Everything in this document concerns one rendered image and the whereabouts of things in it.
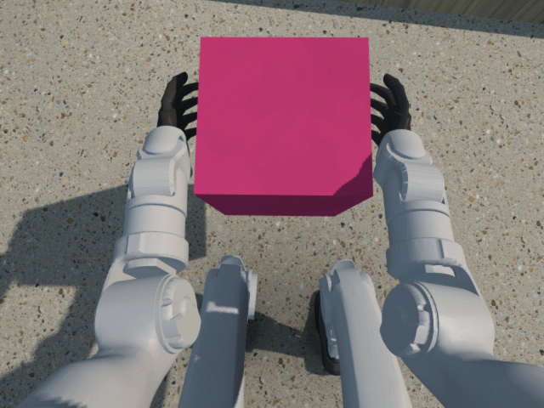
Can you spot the robot left thigh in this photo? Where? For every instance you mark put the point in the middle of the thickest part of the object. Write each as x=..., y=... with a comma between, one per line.
x=215, y=373

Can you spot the carton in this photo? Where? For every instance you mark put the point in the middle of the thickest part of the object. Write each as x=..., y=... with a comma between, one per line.
x=283, y=125

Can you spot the robot left upper arm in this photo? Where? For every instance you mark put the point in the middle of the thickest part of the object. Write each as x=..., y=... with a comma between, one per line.
x=141, y=326

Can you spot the robot right hand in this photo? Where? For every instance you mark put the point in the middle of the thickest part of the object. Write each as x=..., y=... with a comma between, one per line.
x=395, y=112

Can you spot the robot right upper arm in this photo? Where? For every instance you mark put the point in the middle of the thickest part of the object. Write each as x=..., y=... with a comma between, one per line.
x=445, y=335

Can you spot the left robot forearm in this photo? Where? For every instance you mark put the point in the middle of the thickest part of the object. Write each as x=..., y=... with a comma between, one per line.
x=152, y=241

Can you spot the robot left hand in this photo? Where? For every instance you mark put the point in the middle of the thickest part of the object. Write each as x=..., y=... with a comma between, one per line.
x=173, y=108

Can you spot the right robot forearm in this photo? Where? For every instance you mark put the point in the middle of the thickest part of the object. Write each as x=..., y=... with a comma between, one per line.
x=421, y=241

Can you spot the right robot shin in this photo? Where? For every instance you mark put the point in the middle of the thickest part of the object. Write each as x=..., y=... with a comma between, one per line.
x=330, y=334

